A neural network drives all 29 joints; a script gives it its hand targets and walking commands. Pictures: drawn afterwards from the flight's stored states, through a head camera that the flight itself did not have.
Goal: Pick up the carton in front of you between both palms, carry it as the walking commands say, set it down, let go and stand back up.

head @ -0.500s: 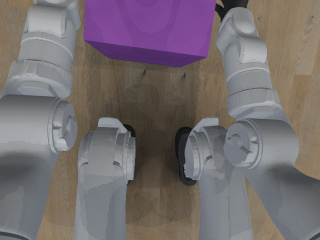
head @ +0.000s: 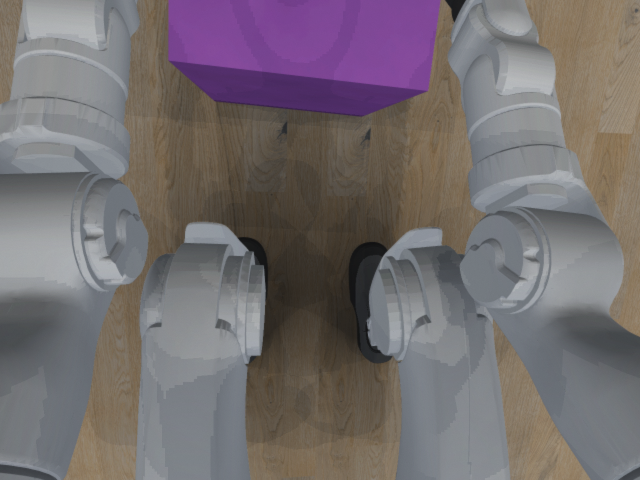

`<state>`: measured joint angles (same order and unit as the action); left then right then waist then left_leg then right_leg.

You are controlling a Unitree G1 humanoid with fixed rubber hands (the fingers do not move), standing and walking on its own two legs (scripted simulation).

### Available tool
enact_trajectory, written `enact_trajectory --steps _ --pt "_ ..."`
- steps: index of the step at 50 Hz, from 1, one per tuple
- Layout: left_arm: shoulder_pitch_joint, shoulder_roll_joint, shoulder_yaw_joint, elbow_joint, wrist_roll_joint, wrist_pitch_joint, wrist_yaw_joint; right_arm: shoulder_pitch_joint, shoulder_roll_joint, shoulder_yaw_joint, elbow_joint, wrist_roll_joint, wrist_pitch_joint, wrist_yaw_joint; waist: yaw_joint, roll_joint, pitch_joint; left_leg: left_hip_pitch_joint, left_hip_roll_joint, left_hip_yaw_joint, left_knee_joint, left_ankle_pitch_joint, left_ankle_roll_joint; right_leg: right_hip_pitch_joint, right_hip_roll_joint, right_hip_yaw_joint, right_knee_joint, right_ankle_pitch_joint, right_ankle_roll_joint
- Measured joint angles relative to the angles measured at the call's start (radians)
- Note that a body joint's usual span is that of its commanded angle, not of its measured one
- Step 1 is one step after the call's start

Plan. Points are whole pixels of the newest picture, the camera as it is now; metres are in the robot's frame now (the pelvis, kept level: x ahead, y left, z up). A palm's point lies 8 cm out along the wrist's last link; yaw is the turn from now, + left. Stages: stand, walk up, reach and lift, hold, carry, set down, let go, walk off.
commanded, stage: set down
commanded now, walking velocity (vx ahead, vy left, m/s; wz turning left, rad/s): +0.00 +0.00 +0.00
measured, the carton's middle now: out of the picture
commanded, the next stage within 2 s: let go in 1.64 s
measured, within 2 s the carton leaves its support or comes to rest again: neither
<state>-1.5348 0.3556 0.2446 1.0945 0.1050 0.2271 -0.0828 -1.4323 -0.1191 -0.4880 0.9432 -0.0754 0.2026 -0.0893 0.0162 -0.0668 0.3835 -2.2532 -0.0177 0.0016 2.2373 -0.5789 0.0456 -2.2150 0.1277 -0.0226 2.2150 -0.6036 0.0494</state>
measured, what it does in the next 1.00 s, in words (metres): rises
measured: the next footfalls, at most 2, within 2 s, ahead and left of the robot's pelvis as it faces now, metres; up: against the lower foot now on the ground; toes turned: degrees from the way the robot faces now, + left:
none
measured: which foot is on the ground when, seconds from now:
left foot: down 0.00-1.00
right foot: down 0.00-1.00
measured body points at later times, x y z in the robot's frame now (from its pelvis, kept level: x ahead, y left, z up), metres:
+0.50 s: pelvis +0.00 +0.00 +0.00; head +0.37 +0.05 +0.23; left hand +0.55 +0.24 -0.20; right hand +0.55 -0.14 -0.19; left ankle +0.11 +0.10 -0.33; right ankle +0.11 -0.11 -0.33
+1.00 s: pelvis +0.01 +0.00 +0.08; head +0.35 +0.04 +0.36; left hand +0.57 +0.25 -0.04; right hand +0.57 -0.13 -0.04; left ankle +0.11 +0.10 -0.33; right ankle +0.11 -0.11 -0.33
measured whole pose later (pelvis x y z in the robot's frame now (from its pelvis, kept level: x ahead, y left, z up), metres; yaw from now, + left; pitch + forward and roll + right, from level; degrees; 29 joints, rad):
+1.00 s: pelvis +0.01 +0.00 +0.08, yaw +1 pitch +41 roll -4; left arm -1.44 0.49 0.15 1.10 -0.08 0.17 -0.04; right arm -1.29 -0.16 -0.29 0.85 0.09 0.19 -0.20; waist -0.02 -0.02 0.17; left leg -2.13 -0.05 -0.03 1.98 -0.55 0.02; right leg -2.09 0.10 -0.02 1.96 -0.59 0.03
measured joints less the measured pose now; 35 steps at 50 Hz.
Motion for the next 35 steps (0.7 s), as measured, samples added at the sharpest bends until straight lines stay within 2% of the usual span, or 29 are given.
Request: enact_trajectory --steps 13,16,19,22,26,30,35 --pt "-0.013 0.003 0.069 -0.018 0.065 -0.004 -0.042 -0.039 -0.003 -0.047 0.02 -0.041 -0.003 0.047 -0.006 -0.001 0.048 0.02 -0.001 0.001 0.008 0.004 0.002 0.022 0.0 0.0 0.007 0.002 0.003" --pt "-0.017 0.01 0.068 -0.013 0.065 -0.018 -0.046 -0.048 -0.008 -0.041 0.028 -0.043 -0.011 0.048 -0.008 -0.001 0.064 0.027 -0.001 0.001 0.011 0.004 0.002 0.03 -0.001 0.0 0.01 0.001 0.005" --pt "-0.022 0.026 0.047 0.022 0.052 -0.05 -0.027 -0.06 -0.025 -0.003 0.064 -0.036 -0.033 0.035 -0.011 0.002 0.094 0.04 -0.003 0.001 0.013 0.003 0.0 0.045 -0.003 0.0 0.012 -0.002 0.008" --pt "-0.019 0.07 -0.01 0.082 -0.008 -0.091 0.031 -0.065 -0.066 0.071 0.121 0.032 -0.068 -0.009 -0.014 0.011 0.132 0.052 -0.005 -0.002 0.015 -0.001 0.0 0.061 -0.004 -0.002 0.012 -0.007 0.011" --pt "0.002 0.144 -0.134 0.111 -0.173 -0.133 0.085 -0.023 -0.113 0.189 0.134 0.174 -0.104 -0.051 -0.019 0.019 0.138 0.053 -0.008 0.001 0.025 -0.012 0.003 0.063 -0.01 -0.002 0.024 -0.022 0.009" --pt "-0.024 0.186 -0.233 0.119 -0.295 -0.146 0.092 -0.003 -0.138 0.273 0.114 0.262 -0.116 -0.069 -0.018 0.028 0.118 0.044 -0.011 0.0 0.035 -0.019 0.0 0.054 -0.014 -0.006 0.036 -0.03 0.002" --pt "-0.051 0.193 -0.239 0.121 -0.338 -0.137 0.08 0.001 -0.124 0.306 0.057 0.285 -0.102 -0.09 -0.024 0.04 0.064 0.027 -0.018 -0.006 0.024 -0.014 -0.01 0.038 -0.021 -0.011 0.029 -0.029 -0.006"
